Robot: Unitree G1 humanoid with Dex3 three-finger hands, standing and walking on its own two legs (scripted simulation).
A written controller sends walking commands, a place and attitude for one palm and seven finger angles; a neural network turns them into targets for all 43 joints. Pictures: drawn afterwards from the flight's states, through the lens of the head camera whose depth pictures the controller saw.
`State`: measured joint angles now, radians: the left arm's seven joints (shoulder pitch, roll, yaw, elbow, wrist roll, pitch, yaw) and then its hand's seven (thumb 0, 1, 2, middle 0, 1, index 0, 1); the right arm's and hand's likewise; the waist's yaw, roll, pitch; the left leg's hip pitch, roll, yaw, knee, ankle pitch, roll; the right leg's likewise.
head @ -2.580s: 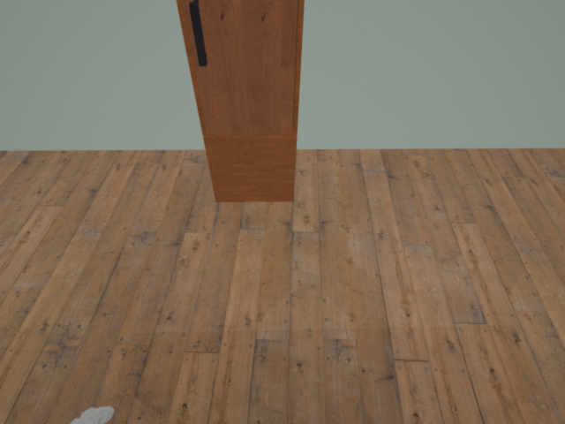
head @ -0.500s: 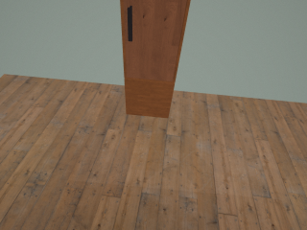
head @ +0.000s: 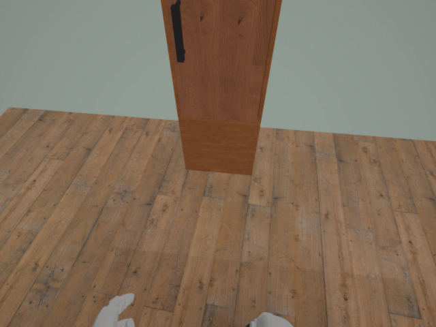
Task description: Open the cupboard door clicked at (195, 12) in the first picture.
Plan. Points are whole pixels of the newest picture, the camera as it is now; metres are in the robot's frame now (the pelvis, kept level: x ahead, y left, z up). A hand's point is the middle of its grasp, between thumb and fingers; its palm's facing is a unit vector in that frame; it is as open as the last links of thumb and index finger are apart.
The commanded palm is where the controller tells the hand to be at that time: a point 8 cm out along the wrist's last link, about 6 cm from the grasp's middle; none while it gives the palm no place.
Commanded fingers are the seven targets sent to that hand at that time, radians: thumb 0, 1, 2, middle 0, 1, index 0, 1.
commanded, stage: turn to face it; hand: left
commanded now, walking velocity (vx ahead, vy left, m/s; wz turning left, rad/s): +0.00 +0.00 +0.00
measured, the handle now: (179, 32) +0.96 +0.13 +0.07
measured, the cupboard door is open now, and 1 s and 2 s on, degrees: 0 0 0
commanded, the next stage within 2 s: take the last steps up to it in 0.32 s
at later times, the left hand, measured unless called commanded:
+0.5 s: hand out of the picture +0.09 +0.20 -0.15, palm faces +0.03 -0.99 -0.15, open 7.3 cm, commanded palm none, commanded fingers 0.00 0.90 0.90 -0.20 -0.30 -0.20 -0.30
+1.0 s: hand (120, 279) +0.25 +0.23 -0.15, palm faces -0.09 -0.98 -0.16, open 7.4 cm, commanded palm none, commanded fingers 0.00 0.90 0.90 -0.20 -0.30 -0.20 -0.30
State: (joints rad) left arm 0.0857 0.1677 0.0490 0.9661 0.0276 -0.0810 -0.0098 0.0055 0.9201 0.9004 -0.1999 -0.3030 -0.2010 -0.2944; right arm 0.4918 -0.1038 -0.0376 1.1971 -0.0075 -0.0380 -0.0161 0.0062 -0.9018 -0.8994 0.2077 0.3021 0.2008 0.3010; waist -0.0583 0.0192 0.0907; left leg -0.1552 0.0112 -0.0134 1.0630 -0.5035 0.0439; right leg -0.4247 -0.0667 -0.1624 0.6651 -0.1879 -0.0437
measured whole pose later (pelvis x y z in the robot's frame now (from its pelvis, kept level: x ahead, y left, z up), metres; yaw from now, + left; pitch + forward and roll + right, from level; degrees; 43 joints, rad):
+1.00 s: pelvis +0.23 +0.05 +0.03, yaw -7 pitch +0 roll +0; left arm 0.29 0.18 0.06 1.11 0.03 0.00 -0.02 0.01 0.91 0.90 -0.20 -0.30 -0.20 -0.29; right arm 0.37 -0.11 -0.03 1.11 -0.03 -0.07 -0.02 0.00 -0.91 -0.90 0.20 0.30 0.20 0.30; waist -0.02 -0.03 0.03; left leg -0.17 0.04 0.18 0.46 -0.28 0.03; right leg -0.44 -0.07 -0.07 1.04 -0.37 -0.01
